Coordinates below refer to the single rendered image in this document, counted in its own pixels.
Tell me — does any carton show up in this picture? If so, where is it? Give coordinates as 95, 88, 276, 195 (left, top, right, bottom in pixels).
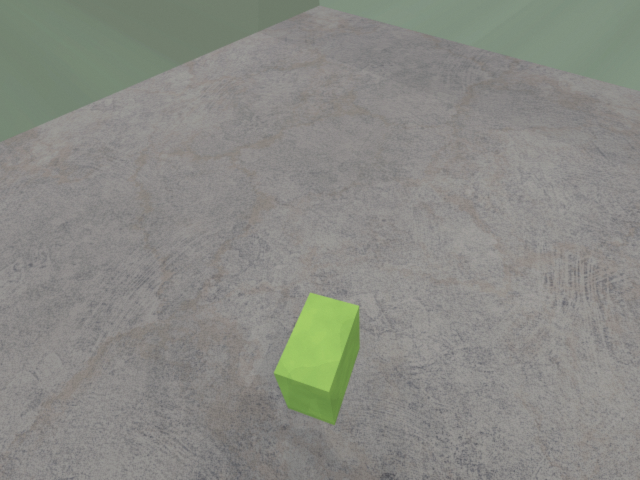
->
274, 293, 360, 425

